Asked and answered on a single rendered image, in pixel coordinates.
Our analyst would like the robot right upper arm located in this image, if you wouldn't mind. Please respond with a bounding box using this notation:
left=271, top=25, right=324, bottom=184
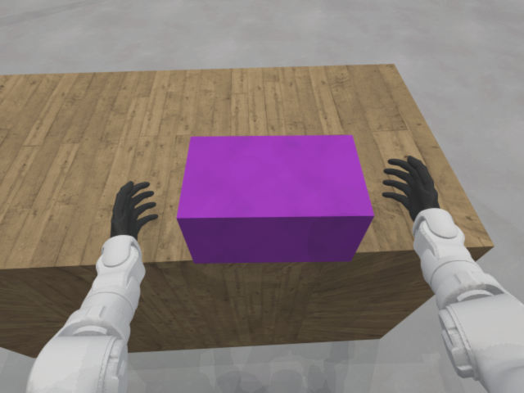
left=438, top=293, right=524, bottom=393

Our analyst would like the right robot hand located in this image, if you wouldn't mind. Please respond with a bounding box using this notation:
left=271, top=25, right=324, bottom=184
left=382, top=156, right=440, bottom=221

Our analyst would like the pedestal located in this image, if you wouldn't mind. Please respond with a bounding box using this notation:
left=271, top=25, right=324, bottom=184
left=0, top=64, right=495, bottom=358

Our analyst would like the right robot forearm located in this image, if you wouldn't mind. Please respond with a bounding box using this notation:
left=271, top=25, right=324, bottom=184
left=412, top=208, right=524, bottom=311

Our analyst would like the carton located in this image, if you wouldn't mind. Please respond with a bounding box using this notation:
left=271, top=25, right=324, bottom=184
left=176, top=135, right=374, bottom=264

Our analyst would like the left robot forearm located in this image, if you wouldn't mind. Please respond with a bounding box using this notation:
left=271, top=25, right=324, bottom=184
left=26, top=235, right=146, bottom=393

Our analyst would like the robot left upper arm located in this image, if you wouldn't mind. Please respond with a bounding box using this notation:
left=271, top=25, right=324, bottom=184
left=30, top=336, right=128, bottom=393

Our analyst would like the left robot hand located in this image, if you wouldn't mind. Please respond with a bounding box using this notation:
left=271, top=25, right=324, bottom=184
left=111, top=181, right=158, bottom=241

